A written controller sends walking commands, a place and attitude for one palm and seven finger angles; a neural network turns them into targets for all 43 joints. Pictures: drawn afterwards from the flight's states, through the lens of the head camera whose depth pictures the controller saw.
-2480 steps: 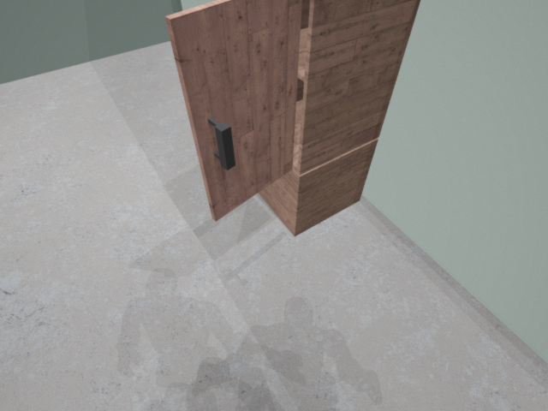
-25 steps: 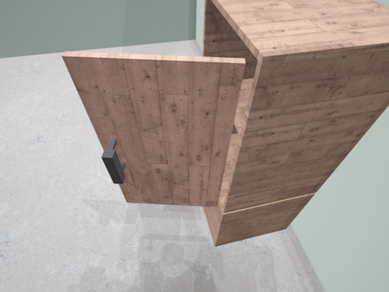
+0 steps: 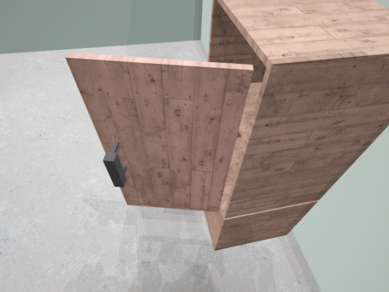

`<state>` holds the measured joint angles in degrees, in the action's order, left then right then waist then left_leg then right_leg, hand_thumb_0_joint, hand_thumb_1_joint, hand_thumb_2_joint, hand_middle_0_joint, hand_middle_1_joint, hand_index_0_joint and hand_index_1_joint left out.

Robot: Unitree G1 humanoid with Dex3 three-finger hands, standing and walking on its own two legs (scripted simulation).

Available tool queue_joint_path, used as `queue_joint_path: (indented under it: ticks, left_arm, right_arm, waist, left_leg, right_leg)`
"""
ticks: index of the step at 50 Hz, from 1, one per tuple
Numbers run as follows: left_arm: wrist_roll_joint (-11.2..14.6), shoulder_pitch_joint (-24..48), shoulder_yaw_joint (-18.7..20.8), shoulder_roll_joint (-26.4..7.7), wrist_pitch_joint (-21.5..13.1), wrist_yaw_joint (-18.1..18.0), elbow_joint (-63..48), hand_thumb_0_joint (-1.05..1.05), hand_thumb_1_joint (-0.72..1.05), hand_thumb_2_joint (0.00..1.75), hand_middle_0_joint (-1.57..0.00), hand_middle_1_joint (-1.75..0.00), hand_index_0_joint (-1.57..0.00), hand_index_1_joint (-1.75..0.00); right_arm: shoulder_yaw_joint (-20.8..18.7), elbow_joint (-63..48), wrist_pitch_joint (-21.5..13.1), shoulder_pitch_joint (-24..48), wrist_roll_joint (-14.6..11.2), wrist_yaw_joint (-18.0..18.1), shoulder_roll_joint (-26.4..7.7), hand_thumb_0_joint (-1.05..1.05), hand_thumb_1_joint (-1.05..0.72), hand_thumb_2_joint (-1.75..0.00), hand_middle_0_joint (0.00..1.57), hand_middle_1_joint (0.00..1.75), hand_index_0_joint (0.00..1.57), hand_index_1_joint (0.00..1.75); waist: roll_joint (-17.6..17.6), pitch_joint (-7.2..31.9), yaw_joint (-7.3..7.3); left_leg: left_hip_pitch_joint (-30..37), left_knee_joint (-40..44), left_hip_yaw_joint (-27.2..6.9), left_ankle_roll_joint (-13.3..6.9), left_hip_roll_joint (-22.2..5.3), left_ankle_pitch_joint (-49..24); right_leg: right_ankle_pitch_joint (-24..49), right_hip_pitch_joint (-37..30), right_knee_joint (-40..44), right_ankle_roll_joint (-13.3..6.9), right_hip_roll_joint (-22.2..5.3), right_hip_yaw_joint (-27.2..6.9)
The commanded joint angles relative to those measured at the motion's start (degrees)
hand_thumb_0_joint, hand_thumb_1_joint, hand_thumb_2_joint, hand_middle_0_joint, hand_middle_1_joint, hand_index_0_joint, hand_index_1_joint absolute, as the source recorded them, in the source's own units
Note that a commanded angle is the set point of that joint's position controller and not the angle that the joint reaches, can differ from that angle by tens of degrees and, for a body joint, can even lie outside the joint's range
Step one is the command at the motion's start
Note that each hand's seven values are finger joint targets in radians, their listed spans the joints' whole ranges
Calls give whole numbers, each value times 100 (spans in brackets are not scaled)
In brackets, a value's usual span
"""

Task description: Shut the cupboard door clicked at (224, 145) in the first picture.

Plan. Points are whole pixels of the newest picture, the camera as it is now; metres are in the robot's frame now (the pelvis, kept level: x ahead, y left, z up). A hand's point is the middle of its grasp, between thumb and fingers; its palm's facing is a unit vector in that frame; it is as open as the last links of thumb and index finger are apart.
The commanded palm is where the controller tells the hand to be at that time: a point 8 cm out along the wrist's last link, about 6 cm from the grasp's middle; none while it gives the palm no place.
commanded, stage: look again from close up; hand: left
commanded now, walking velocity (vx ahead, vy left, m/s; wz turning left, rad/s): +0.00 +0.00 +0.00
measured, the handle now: (118, 163) +0.42 +0.24 -0.04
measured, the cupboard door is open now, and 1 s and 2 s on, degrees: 74 74 74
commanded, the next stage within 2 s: raise the hand and make a fist in 0.24 s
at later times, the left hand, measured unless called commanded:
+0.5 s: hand (101, 277) +0.16 +0.20 -0.06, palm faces +0.24 -0.96 -0.16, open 7.3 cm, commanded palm +0.10 +0.24 -0.07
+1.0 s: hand out of the picture +0.13 +0.18 -0.05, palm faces -0.09 -1.00 -0.04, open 5.0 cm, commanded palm +0.10 +0.24 -0.06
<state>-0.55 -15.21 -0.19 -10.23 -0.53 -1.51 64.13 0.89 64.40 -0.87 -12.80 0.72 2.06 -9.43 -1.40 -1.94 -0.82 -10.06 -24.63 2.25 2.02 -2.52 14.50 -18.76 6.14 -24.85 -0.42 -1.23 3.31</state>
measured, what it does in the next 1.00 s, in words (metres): lowers itself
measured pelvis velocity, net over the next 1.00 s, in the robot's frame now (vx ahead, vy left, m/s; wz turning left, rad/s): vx -0.10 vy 0.01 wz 0.02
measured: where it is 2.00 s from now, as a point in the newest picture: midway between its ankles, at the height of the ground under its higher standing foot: outside the picture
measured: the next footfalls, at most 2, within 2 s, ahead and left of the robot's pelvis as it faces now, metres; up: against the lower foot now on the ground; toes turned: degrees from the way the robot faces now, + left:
none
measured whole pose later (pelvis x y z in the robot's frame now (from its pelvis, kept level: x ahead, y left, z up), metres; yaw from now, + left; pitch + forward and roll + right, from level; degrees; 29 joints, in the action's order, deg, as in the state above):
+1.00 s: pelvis -0.10 +0.01 -0.13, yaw +1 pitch +15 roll -3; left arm 15.5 -18.0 5.1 -12.9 -26.2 17.7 -4.1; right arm 1.7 31.1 -14.3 -9.3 -1.7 4.0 -11.3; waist 2.3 7.5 -2.0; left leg -62.5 -75.5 -3.4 1.1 -3.6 27.9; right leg -33.4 55.6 -74.4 -0.9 -1.7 6.6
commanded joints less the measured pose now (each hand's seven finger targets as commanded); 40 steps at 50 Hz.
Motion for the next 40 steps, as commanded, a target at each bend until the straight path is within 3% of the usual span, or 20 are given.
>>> queue_joint_path:
  ticks: [1,16,17,18,19,20,21,22,24,25,26,28,29,30,31,33,35,37,39,40]
  left_arm:
    - [-29,-387,131,-674,-91,-50,-175,0,90,90,-20,-30,-20,-30]
    - [-23,-388,144,-620,-69,-48,-167,0,90,90,-20,-30,-20,-30]
    - [-89,-826,116,-593,-229,-289,-38,0,90,90,-20,-30,-20,-30]
    - [753,4148,2382,-3951,-1941,-262,-9424,0,90,90,-20,-30,-20,-30]
    - [818,-38,317,-1155,-1371,-292,-7099,0,90,90,-22,-32,-22,-32]
    - [975,85,311,-935,-1102,-485,-7243,0,90,90,-24,-34,-24,-34]
    - [968,-1193,-239,430,-416,-383,-5933,0,90,90,-25,-36,-25,-36]
    - [1058,-101,29,37,-573,-334,-6749,0,90,90,-27,-38,-27,-38]
    - [916,-279,459,-223,-1119,-73,-5923,0,90,90,-31,-42,-31,-42]
    - [922,-973,752,-203,-1416,128,-5230,0,90,90,-33,-44,-33,-44]
    - [1031,-1477,593,206,-1795,429,-4728,0,90,90,-35,-46,-35,-46]
    - [1347,-2273,860,289,-2705,1163,-4621,0,90,90,-38,-50,-38,-50]
    - [1505,-2292,951,192,-3122,1568,-4701,0,90,90,-40,-52,-40,-52]
    - [1573,-2275,1248,-103,-3449,1972,-4546,0,90,90,-42,-54,-42,-54]
    - [1672,-1977,1235,-204,-3728,2359,-4629,0,90,90,-44,-56,-44,-56]
    - [1721,-1491,1544,-666,-3751,2538,-5194,0,90,90,-47,-60,-47,-60]
    - [1769,-832,1830,-1106,-3613,2369,-6080,0,90,90,-51,-64,-51,-64]
    - [1799,-66,1624,-1072,-3705,2068,-7241,0,90,90,-55,-68,-55,-68]
    - [1735,657,1342,-1055,-3969,1751,-8450,0,90,90,-58,-72,-58,-72]
    - [1673,1074,1101,-1028,-4022,1641,-8948,0,90,90,-60,-74,-60,-74]
  right_arm:
    - [-123,-165,-82,-298,-11,14,-599,0,-90,-90,20,30,20,30]
    - [-115,-100,-80,-365,-7,13,-551,0,-90,-90,20,30,20,30]
    - [-179,-520,-104,133,-63,-60,-706,0,-90,-90,20,30,20,30]
    - [-326,-1914,-1280,-627,-136,508,-1728,0,-90,-90,20,30,20,30]
    - [-19,-1963,-1688,-236,-376,655,-1168,0,-90,-90,20,30,20,30]
    - [-48,-1813,-1833,-38,-262,507,-1073,0,-90,-90,20,30,20,30]
    - [-151,-1716,-1889,-47,-327,264,-899,0,-90,-90,20,30,20,30]
    - [-362,-2052,-1938,-148,-366,203,-1152,0,-90,-90,20,30,20,30]
    - [-476,-2363,-1976,55,-161,153,-1180,0,-90,-90,20,30,20,30]
    - [-524,-2556,-1974,146,-167,102,-1129,0,-90,-90,20,30,20,30]
    - [-512,-2719,-1981,276,-131,28,-1055,0,-90,-90,20,30,20,30]
    - [-632,-2949,-1954,445,-58,-114,-1021,0,-90,-90,20,30,20,30]
    - [-655,-3112,-1924,510,-59,-179,-1039,0,-90,-90,20,30,20,30]
    - [-690,-3248,-1886,524,-115,-250,-1038,0,-90,-90,20,30,20,30]
    - [-686,-3422,-1876,603,-134,-289,-1083,0,-90,-90,20,30,20,30]
    - [-715,-3824,-1792,707,-167,-276,-1114,0,-90,-90,20,30,20,30]
    - [-714,-4107,-1686,752,-180,-216,-1092,0,-90,-90,20,30,20,30]
    - [-659,-4353,-1695,722,-196,-158,-1045,0,-90,-90,20,30,20,30]
    - [-589,-4326,-1744,622,-176,-52,-1025,0,-90,-90,20,30,20,30]
    - [-546,-4291,-1753,575,-152,23,-1052,0,-90,-90,20,30,20,30]
  waist:
    - [118,18,-1]
    - [126,-51,-12]
    - [68,-305,-120]
    - [565,2251,810]
    - [2656,2587,257]
    - [2056,2436,19]
    - [1204,1540,215]
    - [677,903,334]
    - [-614,87,470]
    - [-917,-105,238]
    - [-1545,16,119]
    - [-1927,658,-250]
    - [-1825,973,-332]
    - [-1345,1207,-429]
    - [-956,1420,-361]
    - [-74,1971,-447]
    - [461,2196,-448]
    - [826,2403,-236]
    - [1192,2539,4]
    - [972,2478,211]
  left_leg:
    - [204,187,-225,-286,-329,-1757]
    - [196,298,-284,-296,-307,-1675]
    - [-317,-1078,-76,-151,-294,-1684]
    - [2149,-889,49,-442,-61,-2573]
    - [2180,-547,-54,-417,96,-3715]
    - [1673,-412,-256,-226,-83,-4241]
    - [952,-387,-302,-330,-98,-3790]
    - [240,-659,-353,-291,-65,-2871]
    - [-979,-1180,-352,-310,237,-1520]
    - [-1468,-1375,-347,-279,307,-1217]
    - [-1930,-1683,-354,-221,316,-1001]
    - [-2689,-2249,-259,-104,371,-583]
    - [-2988,-2500,-205,-63,423,-421]
    - [-3175,-2746,-173,-30,438,-462]
    - [-3358,-3024,-125,-30,470,-340]
    - [-3595,-3420,55,-128,510,-26]
    - [-3756,-3581,42,-198,444,407]
    - [-3742,-3768,-43,-269,347,879]
    - [-3521,-3857,-196,-337,261,1143]
    - [-3579,-3880,-317,-378,203,1370]
  right_leg:
    - [2205,137,338,-134,-563,-351]
    - [1878,108,408,-118,-553,-307]
    - [4155,459,496,87,-870,-849]
    - [4323,497,-750,7,-260,-133]
    - [2715,736,-1545,-15,124,149]
    - [1306,881,-832,-84,130,222]
    - [1195,1128,-729,-11,90,230]
    - [1770,1226,-687,24,19,250]
    - [1727,2149,-906,98,32,351]
    - [1578,2358,-1080,95,19,336]
    - [1579,2666,-1486,116,25,342]
    - [1597,2823,-2151,127,-11,143]
    - [1625,2824,-2411,125,-56,-10]
    - [1753,2769,-2690,48,-122,-197]
    - [1556,2927,-2899,6,-163,-316]
    - [721,3177,-3088,-29,-174,-584]
    - [-481,3533,-3083,-82,-96,-704]
    - [-1545,4018,-3005,-78,-58,-855]
    - [-1755,4414,-3095,-129,39,-760]
    - [-1807,4665,-3215,-126,128,-662]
